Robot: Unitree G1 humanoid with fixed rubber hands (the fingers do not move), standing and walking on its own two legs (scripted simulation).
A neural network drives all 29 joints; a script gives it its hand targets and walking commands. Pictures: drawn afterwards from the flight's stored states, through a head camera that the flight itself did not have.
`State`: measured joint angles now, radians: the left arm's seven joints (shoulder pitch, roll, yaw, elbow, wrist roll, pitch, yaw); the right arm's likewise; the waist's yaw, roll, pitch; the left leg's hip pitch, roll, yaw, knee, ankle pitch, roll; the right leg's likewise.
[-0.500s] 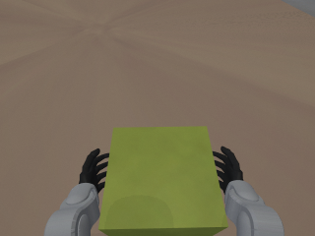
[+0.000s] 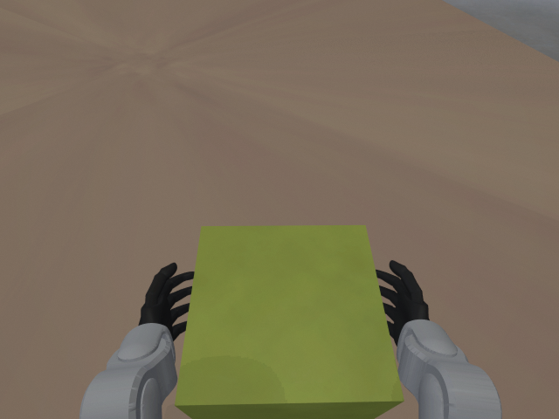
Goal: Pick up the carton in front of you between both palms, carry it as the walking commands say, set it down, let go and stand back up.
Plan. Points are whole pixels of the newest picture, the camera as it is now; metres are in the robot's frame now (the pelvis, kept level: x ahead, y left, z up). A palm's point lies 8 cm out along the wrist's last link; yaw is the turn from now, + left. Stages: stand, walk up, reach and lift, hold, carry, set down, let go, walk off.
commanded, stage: carry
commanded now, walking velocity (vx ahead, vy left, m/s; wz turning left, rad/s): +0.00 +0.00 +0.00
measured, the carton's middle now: (283, 337) +0.24 +0.00 +0.02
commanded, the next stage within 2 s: hold in 1.88 s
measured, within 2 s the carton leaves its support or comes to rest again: neither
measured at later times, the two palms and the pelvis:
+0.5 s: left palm (175, 305) +0.26 +0.14 +0.08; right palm (405, 298) +0.26 -0.16 +0.08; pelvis +0.04 -0.02 -0.01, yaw +1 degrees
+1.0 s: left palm (174, 328) +0.24 +0.14 +0.06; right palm (403, 319) +0.24 -0.16 +0.06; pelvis +0.00 -0.01 +0.00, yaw +1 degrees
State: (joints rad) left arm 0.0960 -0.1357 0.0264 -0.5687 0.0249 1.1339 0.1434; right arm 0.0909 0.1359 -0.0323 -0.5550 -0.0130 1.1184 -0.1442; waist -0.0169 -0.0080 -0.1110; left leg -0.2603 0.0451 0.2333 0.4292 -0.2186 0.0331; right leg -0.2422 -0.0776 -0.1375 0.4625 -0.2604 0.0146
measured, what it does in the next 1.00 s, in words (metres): stands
